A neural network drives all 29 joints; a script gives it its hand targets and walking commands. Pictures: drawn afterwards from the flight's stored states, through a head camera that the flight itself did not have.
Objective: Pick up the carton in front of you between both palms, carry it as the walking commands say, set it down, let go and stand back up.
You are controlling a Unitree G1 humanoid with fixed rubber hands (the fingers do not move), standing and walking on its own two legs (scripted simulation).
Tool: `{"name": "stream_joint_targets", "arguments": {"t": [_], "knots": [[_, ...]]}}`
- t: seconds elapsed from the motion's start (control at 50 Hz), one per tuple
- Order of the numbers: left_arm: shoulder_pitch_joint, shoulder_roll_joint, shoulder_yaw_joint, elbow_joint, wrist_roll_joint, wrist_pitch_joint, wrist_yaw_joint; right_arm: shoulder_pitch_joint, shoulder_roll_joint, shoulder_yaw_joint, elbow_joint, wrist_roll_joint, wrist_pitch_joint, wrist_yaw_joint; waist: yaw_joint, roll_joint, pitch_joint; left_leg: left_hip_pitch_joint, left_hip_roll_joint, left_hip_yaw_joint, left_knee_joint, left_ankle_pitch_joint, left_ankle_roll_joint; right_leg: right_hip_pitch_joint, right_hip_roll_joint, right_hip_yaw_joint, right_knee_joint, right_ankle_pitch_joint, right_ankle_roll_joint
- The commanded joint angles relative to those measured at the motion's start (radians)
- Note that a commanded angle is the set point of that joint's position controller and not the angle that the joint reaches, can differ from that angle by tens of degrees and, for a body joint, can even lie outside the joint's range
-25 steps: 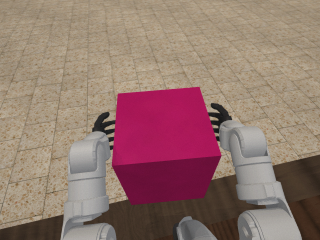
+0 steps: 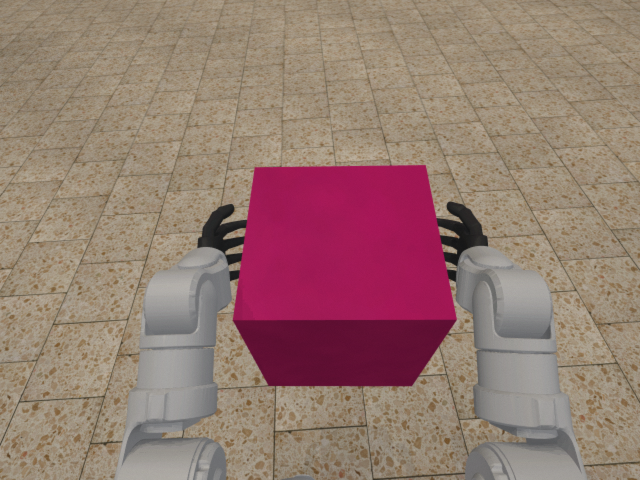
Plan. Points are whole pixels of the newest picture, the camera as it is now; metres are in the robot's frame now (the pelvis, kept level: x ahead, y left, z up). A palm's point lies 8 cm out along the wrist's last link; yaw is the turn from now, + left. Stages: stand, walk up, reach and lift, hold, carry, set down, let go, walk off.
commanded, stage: carry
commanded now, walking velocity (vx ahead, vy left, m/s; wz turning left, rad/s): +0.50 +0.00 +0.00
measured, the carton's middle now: (339, 286) +0.36 +0.03 +0.03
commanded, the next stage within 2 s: none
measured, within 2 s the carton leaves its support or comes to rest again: neither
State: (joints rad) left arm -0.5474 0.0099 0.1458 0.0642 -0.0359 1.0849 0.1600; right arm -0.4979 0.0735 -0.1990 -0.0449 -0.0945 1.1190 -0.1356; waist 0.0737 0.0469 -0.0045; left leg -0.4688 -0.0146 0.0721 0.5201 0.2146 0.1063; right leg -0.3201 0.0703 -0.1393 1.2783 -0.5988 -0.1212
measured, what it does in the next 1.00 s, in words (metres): goes down: right foot 0.11 m lower, then left foot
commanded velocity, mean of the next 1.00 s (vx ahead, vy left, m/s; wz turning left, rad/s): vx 0.50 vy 0.00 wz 0.00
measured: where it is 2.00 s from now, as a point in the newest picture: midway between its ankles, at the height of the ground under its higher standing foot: (349, 237)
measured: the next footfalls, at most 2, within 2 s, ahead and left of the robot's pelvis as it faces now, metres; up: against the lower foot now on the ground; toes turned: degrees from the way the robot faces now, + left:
right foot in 0.42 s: +0.52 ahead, -0.08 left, -0.11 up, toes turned -2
left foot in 0.90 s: +0.81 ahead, +0.09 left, -0.11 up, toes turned +6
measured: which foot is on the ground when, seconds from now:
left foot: down 0.00-0.44, up 0.46-0.88, down 0.90-1.00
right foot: down 0.00-0.00, up 0.02-0.40, down 0.42-0.92, up 0.94-1.00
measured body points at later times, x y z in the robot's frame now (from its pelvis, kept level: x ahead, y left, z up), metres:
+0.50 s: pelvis +0.37 -0.02 -0.14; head +0.39 -0.03 +0.31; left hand +0.74 +0.12 -0.03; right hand +0.74 -0.19 -0.02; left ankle +0.18 +0.08 -0.69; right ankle +0.48 -0.08 -0.85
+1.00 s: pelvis +0.68 +0.02 -0.12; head +0.73 +0.02 +0.32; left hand +1.05 +0.17 -0.03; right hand +1.04 -0.13 -0.03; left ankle +0.77 +0.09 -0.85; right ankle +0.54 -0.08 -0.77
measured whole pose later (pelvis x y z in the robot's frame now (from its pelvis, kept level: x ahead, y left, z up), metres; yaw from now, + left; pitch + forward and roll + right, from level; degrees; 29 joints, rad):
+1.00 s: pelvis +0.68 +0.02 -0.12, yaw +0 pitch +5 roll +0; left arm -0.55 0.00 0.18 0.02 0.00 1.10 0.12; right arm -0.51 0.07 -0.18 -0.04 -0.07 1.10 -0.13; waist 0.01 -0.01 0.00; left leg -0.48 -0.01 0.14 0.52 -0.13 0.09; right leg -0.37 0.03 -0.02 1.12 -0.49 -0.01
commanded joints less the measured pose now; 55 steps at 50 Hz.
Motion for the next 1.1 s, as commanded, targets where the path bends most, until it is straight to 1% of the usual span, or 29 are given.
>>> {"name": "stream_joint_targets", "arguments": {"t": [0.0,0.02,0.04,0.06,0.08,0.1,0.18,0.2,0.28,0.34,0.38,0.4,0.42,0.44,0.46,0.48,0.54,0.58,0.68,0.76,0.84,0.86,0.88,0.9,0.92,0.94,0.98,1.02,1.08], "knots": [[-0.676,-1.061,-0.682,-0.117,-0.403,0.004,-0.277,-0.608,0.808,0.654,-0.019,0.357,-0.018,0.202,-0.097,0.211,-0.525,0.895,0.274,-0.342,0.211,0.625,0.102,-0.520,-0.009,0.163,0.440,-0.081,0.085],[-0.600,-1.013,-0.629,-0.093,-0.360,0.025,-0.265,-0.573,0.812,0.659,0.025,0.373,-0.016,0.210,-0.165,0.197,-0.633,0.901,0.380,-0.618,0.078,0.006,0.261,-0.618,-0.009,0.197,0.419,-0.041,0.088],[-0.655,-0.991,-0.624,-0.109,-0.335,0.030,-0.257,-0.630,0.866,0.682,0.005,0.417,-0.012,0.221,-0.155,0.087,-0.555,0.811,0.341,-0.609,0.073,-0.095,0.245,-0.643,-0.065,0.207,0.314,-0.026,0.089],[-0.652,-0.994,-0.607,-0.079,-0.318,0.035,-0.251,-0.685,0.902,0.698,-0.002,0.454,-0.007,0.229,-0.153,-0.004,-0.492,0.771,0.286,-0.543,0.123,-0.029,0.196,-0.694,-0.086,0.227,0.188,0.070,0.087],[-0.632,-1.004,-0.589,-0.063,-0.302,0.035,-0.249,-0.721,0.942,0.717,-0.001,0.477,-0.007,0.235,-0.156,-0.005,-0.476,0.709,0.280,-0.528,0.151,0.088,0.184,-0.691,-0.093,0.205,0.145,0.095,0.095],[-0.609,-1.012,-0.571,-0.049,-0.287,0.029,-0.248,-0.728,0.978,0.727,0.015,0.502,-0.011,0.243,-0.148,-0.059,-0.466,0.575,0.292,-0.539,0.099,-0.030,0.200,-0.627,-0.104,0.234,0.014,0.140,0.104],[-0.662,-1.069,-0.569,-0.094,-0.260,-0.007,-0.244,-0.854,1.089,0.769,-0.039,0.579,-0.046,0.266,-0.158,0.000,-0.474,0.505,0.241,-0.464,0.107,0.128,0.149,-0.551,-0.106,0.176,-0.116,0.382,0.103],[-0.689,-1.071,-0.576,-0.121,-0.257,-0.015,-0.241,-0.882,1.109,0.780,-0.061,0.598,-0.054,0.269,-0.181,-0.029,-0.445,0.534,0.150,-0.386,0.176,-0.004,0.108,-0.617,-0.107,0.176,-0.270,0.547,0.090],[-0.731,-1.041,-0.599,-0.219,-0.244,-0.023,-0.214,-0.872,1.094,0.785,-0.093,0.631,-0.069,0.268,-0.226,0.031,-0.413,0.351,0.052,-0.263,0.194,-0.250,0.097,-0.287,-0.049,0.089,-0.675,0.913,0.076],[-0.699,-0.975,-0.602,-0.236,-0.230,-0.008,-0.200,-0.812,1.061,0.777,-0.066,0.622,-0.061,0.264,-0.199,0.062,-0.402,0.347,0.047,-0.202,0.330,-0.312,0.066,-0.111,-0.057,0.085,-0.860,1.065,0.042],[-0.645,-0.941,-0.601,-0.212,-0.226,0.006,-0.206,-0.762,1.034,0.769,-0.013,0.594,-0.053,0.259,-0.119,0.042,-0.431,0.356,0.058,-0.165,0.528,-0.181,0.043,0.077,-0.083,0.053,-0.962,1.052,0.031],[-0.639,-0.918,-0.594,-0.201,-0.227,0.014,-0.214,-0.736,1.020,0.761,0.017,0.574,-0.051,0.256,-0.060,-0.020,-0.464,0.245,0.030,-0.113,0.711,-0.254,0.016,0.277,-0.104,0.057,-0.944,0.945,0.027],[-0.627,-0.886,-0.575,-0.162,-0.214,0.022,-0.222,-0.732,1.011,0.744,0.048,0.559,-0.039,0.253,-0.065,-0.206,-0.492,-0.035,-0.023,-0.069,0.918,-0.789,-0.025,0.528,-0.242,0.170,-0.722,1.226,0.008],[-0.586,-0.862,-0.553,-0.082,-0.217,0.034,-0.227,-0.730,0.992,0.721,0.091,0.549,-0.015,0.246,-0.056,-0.312,-0.608,-0.328,-0.022,-0.123,1.106,-0.951,-0.076,0.857,-0.430,0.444,-0.512,1.489,-0.122],[-0.538,-0.866,-0.545,-0.038,-0.229,0.039,-0.230,-0.685,0.968,0.688,0.102,0.523,-0.001,0.237,0.015,-0.321,-0.725,-0.459,-0.020,-0.125,1.215,-0.917,-0.089,0.907,-0.517,0.680,-0.633,1.010,-0.255],[-0.541,-0.924,-0.559,-0.052,-0.255,0.035,-0.238,-0.713,0.968,0.685,0.076,0.504,0.005,0.228,0.033,-0.182,-0.718,-0.498,0.026,-0.170,1.101,-0.749,-0.077,0.832,-0.439,0.693,-0.727,0.630,-0.219],[-0.758,-1.087,-0.653,-0.179,-0.376,0.020,-0.262,-0.764,1.028,0.662,0.025,0.464,-0.007,0.218,-0.004,-0.047,-0.578,-0.418,0.057,-0.141,0.934,-0.679,-0.092,0.496,-0.381,0.608,-0.763,0.750,-0.177],[-0.848,-1.152,-0.697,-0.253,-0.436,0.005,-0.273,-0.765,1.051,0.655,-0.018,0.436,-0.026,0.207,-0.014,-0.083,-0.560,-0.392,0.064,-0.118,0.830,-0.697,-0.097,0.420,-0.342,0.550,-0.784,0.695,-0.156],[-0.828,-1.178,-0.739,-0.301,-0.477,-0.022,-0.293,-0.733,1.014,0.692,-0.128,0.380,-0.071,0.173,0.002,-0.149,-0.575,-0.440,0.062,-0.063,0.668,-0.513,-0.081,0.507,-0.292,0.416,-0.755,0.974,-0.131],[-0.743,-1.137,-0.759,-0.286,-0.465,-0.030,-0.298,-0.692,0.955,0.726,-0.179,0.360,-0.084,0.166,0.015,-0.167,-0.528,-0.312,0.038,-0.024,0.325,-0.338,-0.067,0.507,-0.246,0.300,-0.761,1.083,-0.082],[-0.666,-1.064,-0.747,-0.263,-0.420,-0.019,-0.283,-0.649,0.898,0.744,-0.176,0.371,-0.059,0.180,-0.049,-0.166,-0.514,0.104,-0.044,0.088,-0.068,-0.146,-0.055,0.436,-0.224,0.165,-0.691,1.262,0.013],[-0.648,-1.044,-0.737,-0.247,-0.403,-0.011,-0.278,-0.622,0.887,0.743,-0.153,0.377,-0.050,0.189,-0.082,-0.148,-0.550,0.287,-0.038,0.116,-0.154,-0.060,-0.046,0.384,-0.206,0.106,-0.576,1.244,0.047],[-0.642,-1.015,-0.724,-0.230,-0.378,-0.003,-0.277,-0.599,0.875,0.742,-0.131,0.385,-0.040,0.199,-0.098,-0.112,-0.583,0.499,0.082,-0.003,-0.120,0.023,-0.027,0.227,-0.196,0.101,-0.444,1.012,0.079],[-0.628,-1.017,-0.712,-0.198,-0.367,0.014,-0.278,-0.593,0.855,0.727,-0.094,0.379,-0.029,0.206,-0.081,0.093,-0.706,0.825,0.376,-0.328,0.052,0.488,0.080,-0.041,-0.139,0.106,-0.255,0.377,0.122],[-0.552,-0.997,-0.702,-0.184,-0.353,0.032,-0.271,-0.488,0.833,0.697,-0.031,0.369,-0.019,0.211,-0.112,0.267,-0.766,0.977,0.450,-0.607,-0.043,0.281,0.219,-0.306,0.006,0.131,-0.007,0.026,0.141],[-0.544,-0.995,-0.678,-0.154,-0.333,0.039,-0.268,-0.509,0.855,0.712,-0.050,0.385,-0.013,0.215,-0.107,0.179,-0.724,0.961,0.419,-0.568,-0.086,0.081,0.191,-0.389,-0.042,0.173,0.022,0.056,0.124],[-0.574,-1.034,-0.660,-0.151,-0.318,0.040,-0.270,-0.588,0.929,0.724,-0.084,0.417,-0.004,0.232,-0.098,0.032,-0.579,0.807,0.351,-0.431,-0.136,0.086,0.107,-0.420,-0.099,0.151,-0.096,0.143,0.125],[-0.569,-1.081,-0.659,-0.171,-0.304,0.040,-0.272,-0.656,0.994,0.748,-0.131,0.456,0.002,0.250,-0.089,0.018,-0.532,0.689,0.321,-0.346,-0.200,0.029,0.056,-0.338,-0.126,0.145,-0.249,0.210,0.132],[-0.508,-1.123,-0.669,-0.208,-0.273,0.043,-0.263,-0.646,1.031,0.762,-0.193,0.481,0.020,0.273,-0.088,0.055,-0.513,0.649,0.299,-0.240,-0.235,0.049,0.050,-0.283,-0.110,0.093,-0.403,0.243,0.152]]}}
